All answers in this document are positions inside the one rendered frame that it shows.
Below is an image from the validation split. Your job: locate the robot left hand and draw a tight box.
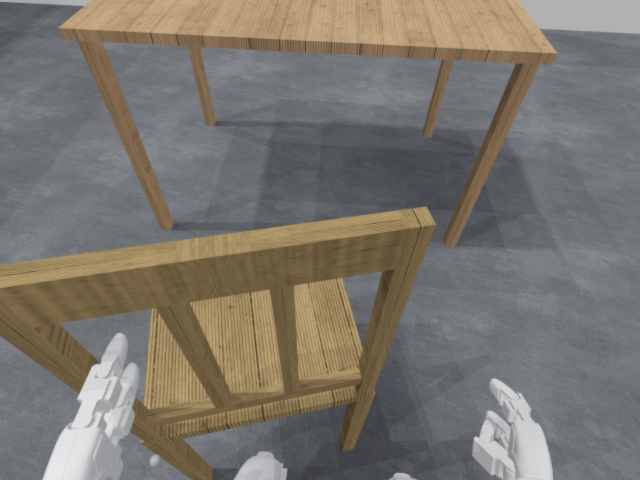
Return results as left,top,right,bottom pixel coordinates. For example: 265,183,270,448
42,333,139,480

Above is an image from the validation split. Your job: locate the table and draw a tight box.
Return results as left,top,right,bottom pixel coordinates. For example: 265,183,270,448
58,0,558,247

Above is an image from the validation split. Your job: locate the robot right hand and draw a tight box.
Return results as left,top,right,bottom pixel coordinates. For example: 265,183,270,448
472,378,553,480

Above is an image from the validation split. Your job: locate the left robot thigh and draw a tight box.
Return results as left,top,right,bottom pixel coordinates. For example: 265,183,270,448
234,456,287,480

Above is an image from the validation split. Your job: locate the chair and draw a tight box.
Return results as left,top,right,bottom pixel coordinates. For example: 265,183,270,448
0,207,436,480

